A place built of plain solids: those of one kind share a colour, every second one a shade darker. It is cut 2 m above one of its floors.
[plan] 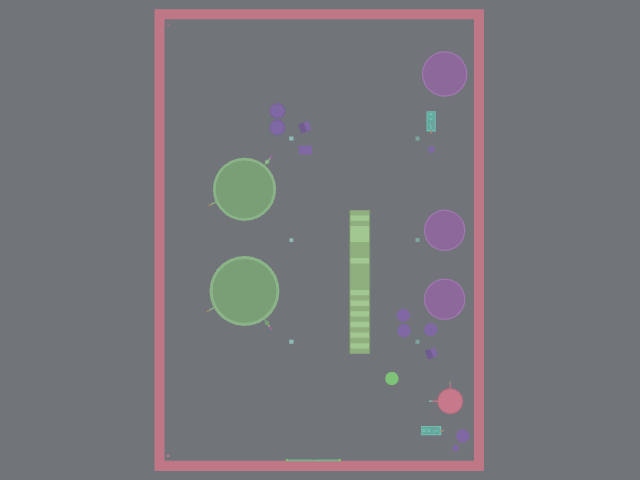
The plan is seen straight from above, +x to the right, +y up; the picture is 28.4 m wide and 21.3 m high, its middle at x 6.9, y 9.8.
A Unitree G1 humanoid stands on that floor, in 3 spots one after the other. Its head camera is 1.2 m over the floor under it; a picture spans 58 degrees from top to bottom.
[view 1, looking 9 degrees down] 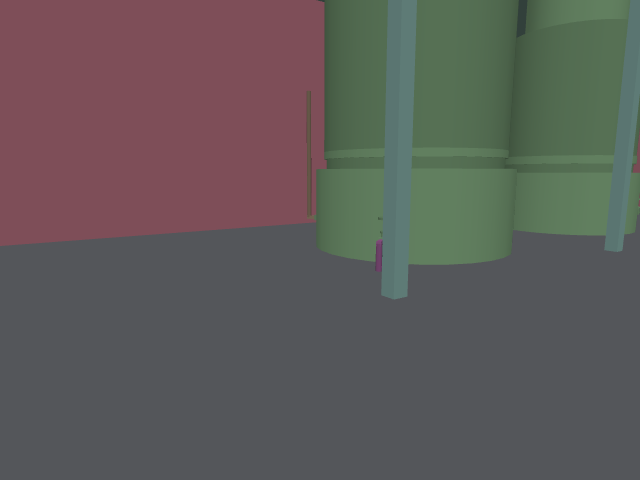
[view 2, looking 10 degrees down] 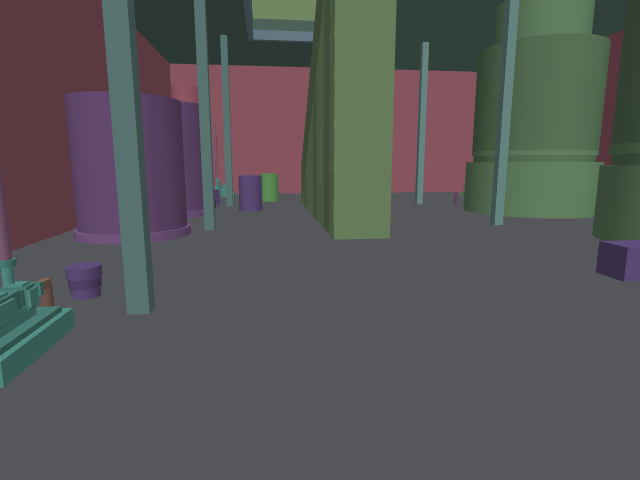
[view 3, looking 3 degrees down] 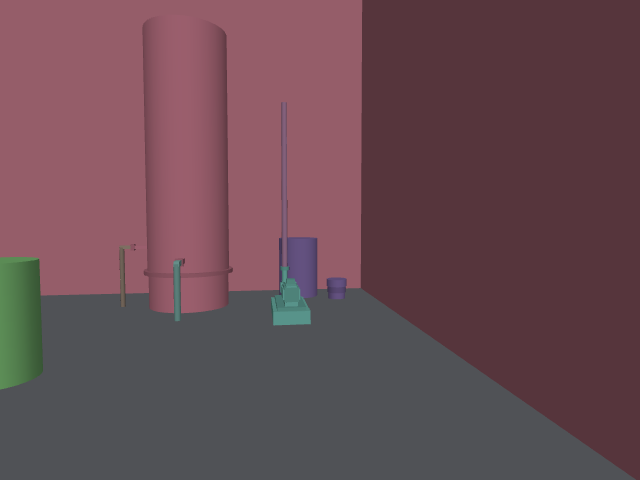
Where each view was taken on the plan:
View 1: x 8.66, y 2.45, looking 147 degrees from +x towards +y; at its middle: still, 6.69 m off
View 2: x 10.18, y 17.89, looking -97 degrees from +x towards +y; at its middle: ground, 6.91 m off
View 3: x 6.60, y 1.70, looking -8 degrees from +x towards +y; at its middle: wall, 7.21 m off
